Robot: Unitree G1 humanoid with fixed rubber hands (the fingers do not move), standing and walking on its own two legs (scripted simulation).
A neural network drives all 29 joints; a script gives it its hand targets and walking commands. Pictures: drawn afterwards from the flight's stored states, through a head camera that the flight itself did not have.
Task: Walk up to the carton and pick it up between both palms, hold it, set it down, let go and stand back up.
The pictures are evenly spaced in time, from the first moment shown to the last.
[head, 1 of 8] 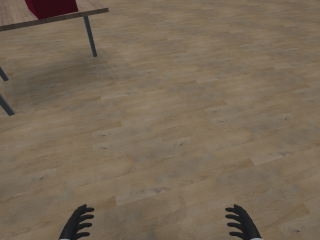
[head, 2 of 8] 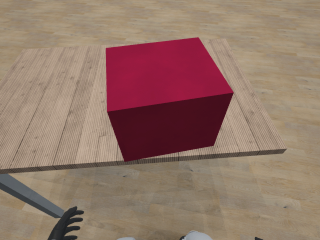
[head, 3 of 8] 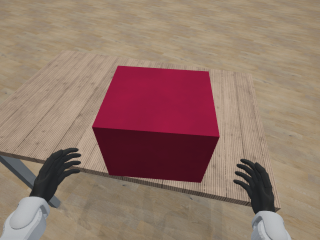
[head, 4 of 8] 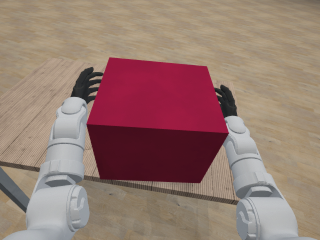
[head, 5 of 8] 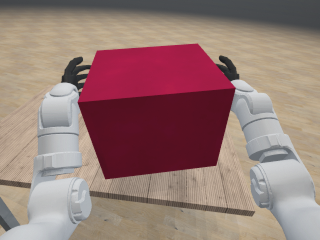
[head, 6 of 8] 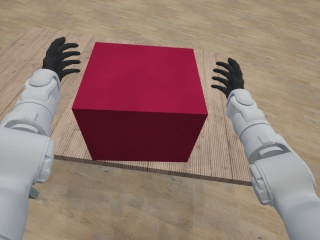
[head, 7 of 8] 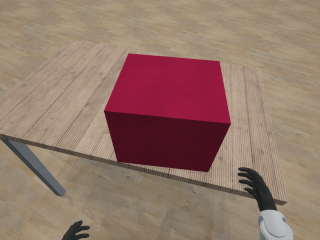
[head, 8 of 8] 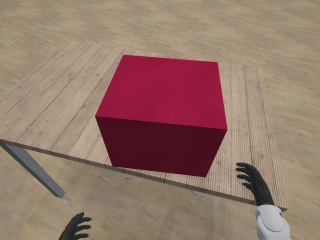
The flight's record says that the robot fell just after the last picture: no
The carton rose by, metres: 0.20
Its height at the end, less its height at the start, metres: +0.00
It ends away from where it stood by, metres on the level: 0.01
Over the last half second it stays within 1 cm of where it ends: yes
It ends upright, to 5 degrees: yes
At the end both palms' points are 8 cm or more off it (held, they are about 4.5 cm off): yes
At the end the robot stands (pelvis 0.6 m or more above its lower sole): yes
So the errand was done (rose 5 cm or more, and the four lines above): yes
